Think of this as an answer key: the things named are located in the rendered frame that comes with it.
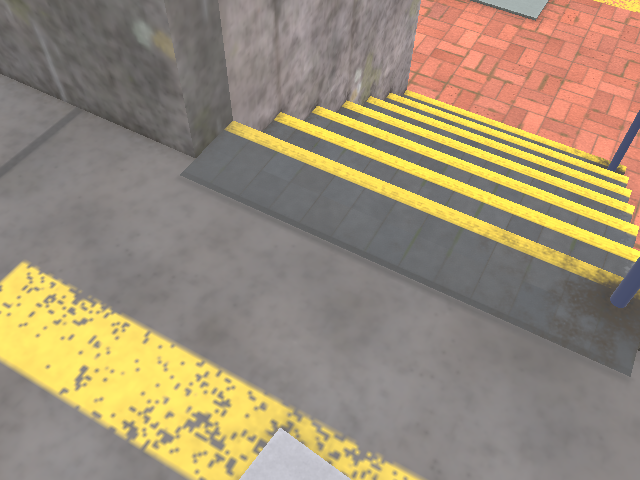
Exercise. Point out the stairs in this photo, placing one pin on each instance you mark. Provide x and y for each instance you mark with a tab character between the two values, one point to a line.
542	190

